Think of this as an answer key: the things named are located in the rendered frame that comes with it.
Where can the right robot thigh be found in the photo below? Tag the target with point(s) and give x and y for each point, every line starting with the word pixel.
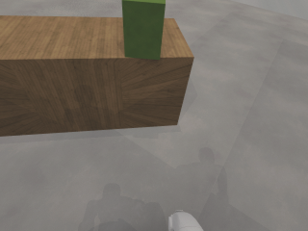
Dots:
pixel 182 221

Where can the carton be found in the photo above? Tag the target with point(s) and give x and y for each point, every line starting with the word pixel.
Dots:
pixel 143 25

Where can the pedestal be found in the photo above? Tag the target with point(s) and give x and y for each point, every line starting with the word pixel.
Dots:
pixel 61 74

